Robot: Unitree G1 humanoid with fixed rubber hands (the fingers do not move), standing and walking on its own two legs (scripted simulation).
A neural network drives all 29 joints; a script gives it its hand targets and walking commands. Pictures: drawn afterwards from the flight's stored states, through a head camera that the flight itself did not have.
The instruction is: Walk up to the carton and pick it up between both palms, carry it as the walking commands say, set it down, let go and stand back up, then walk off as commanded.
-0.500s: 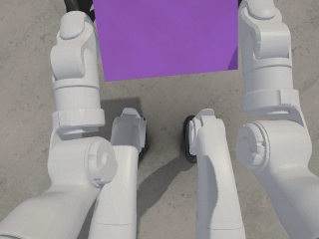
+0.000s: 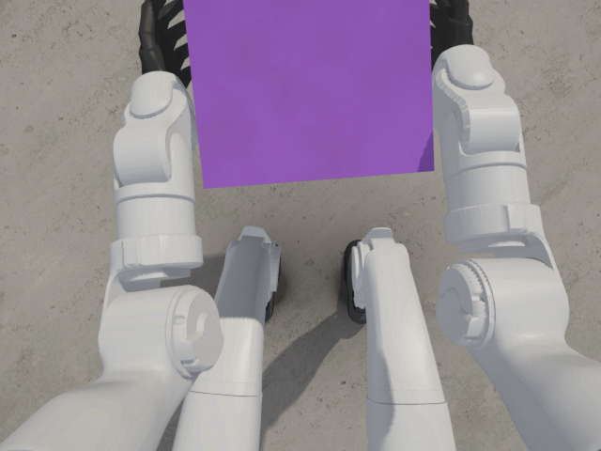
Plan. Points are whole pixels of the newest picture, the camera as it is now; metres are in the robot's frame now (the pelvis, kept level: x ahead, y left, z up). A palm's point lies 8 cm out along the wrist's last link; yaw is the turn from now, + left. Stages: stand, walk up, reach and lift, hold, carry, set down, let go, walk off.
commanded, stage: reach and lift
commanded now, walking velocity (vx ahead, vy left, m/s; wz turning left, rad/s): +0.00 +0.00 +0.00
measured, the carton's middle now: (305, 72) +0.52 +0.03 -0.13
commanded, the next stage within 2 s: none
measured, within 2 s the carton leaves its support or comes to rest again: neither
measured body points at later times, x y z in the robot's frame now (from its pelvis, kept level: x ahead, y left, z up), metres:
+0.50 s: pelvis +0.01 +0.00 +0.06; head +0.27 -0.01 +0.42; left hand +0.47 +0.17 +0.00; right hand +0.51 -0.12 -0.01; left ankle +0.14 +0.13 -0.56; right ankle +0.15 -0.11 -0.56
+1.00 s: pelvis +0.09 +0.00 +0.13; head +0.19 -0.01 +0.57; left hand +0.46 +0.16 +0.12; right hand +0.49 -0.14 +0.11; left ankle +0.14 +0.13 -0.56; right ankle +0.14 -0.11 -0.56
